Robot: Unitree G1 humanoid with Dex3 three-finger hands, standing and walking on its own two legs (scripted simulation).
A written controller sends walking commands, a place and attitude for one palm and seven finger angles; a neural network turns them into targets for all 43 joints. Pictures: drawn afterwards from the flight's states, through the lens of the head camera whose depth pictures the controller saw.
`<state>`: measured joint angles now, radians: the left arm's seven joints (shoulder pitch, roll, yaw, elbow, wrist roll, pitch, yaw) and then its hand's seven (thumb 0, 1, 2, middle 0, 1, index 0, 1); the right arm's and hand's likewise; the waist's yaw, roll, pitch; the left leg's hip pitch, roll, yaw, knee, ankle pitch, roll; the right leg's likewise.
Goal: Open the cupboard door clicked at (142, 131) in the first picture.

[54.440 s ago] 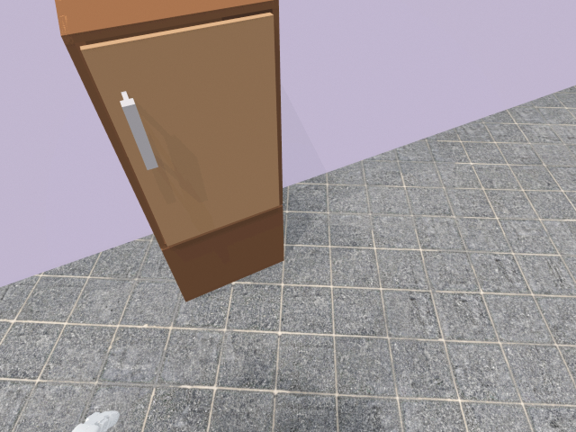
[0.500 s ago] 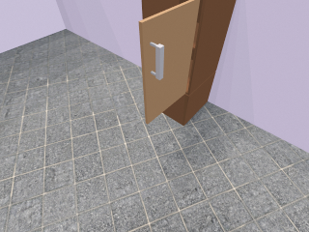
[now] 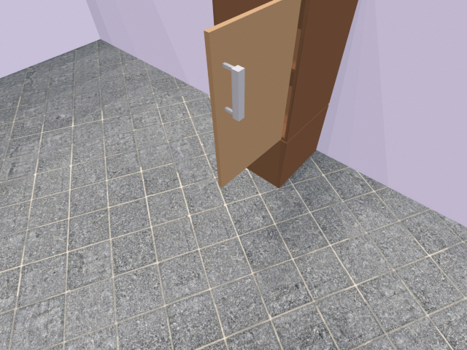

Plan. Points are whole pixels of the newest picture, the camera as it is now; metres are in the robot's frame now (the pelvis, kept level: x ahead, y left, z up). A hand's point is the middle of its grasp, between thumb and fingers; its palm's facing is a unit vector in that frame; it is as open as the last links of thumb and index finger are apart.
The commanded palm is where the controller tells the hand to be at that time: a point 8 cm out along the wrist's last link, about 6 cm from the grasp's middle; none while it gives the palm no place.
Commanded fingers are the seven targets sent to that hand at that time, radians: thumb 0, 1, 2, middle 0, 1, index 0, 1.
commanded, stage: look to check the result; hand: left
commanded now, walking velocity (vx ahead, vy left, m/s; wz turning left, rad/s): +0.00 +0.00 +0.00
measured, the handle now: (232, 92) +0.76 +0.04 +0.02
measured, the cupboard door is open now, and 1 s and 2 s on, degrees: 88 88 88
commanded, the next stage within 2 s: stand and wait in 0.18 s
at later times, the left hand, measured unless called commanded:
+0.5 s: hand out of the picture +0.03 +0.17 -0.17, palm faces +0.02 -0.96 -0.27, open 7.4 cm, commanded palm none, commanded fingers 0.00 0.90 0.90 -0.20 -0.30 -0.20 -0.30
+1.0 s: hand out of the picture +0.04 +0.18 -0.17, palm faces +0.01 -0.96 -0.28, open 7.4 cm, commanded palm none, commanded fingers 0.00 0.90 0.90 -0.20 -0.30 -0.20 -0.30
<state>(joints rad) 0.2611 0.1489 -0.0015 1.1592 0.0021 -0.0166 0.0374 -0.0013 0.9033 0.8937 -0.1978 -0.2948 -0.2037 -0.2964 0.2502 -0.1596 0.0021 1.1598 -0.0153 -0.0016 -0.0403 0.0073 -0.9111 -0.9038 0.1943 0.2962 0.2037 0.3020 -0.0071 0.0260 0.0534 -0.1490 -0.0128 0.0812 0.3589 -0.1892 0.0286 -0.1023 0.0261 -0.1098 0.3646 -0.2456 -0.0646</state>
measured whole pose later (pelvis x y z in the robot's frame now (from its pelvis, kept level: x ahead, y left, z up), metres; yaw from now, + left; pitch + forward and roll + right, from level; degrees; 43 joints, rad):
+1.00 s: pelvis +0.01 -0.03 +0.00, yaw +0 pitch -2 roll +1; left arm 0.20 0.21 0.01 1.14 0.00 -0.01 0.03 0.00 0.90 0.89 -0.20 -0.30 -0.21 -0.30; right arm 0.22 -0.23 0.00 1.15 -0.01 0.01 -0.04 0.01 -0.91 -0.90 0.20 0.30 0.20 0.30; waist -0.01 0.02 0.06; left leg -0.12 0.03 0.07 0.36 -0.20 -0.01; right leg -0.05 0.07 -0.11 0.30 -0.23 -0.10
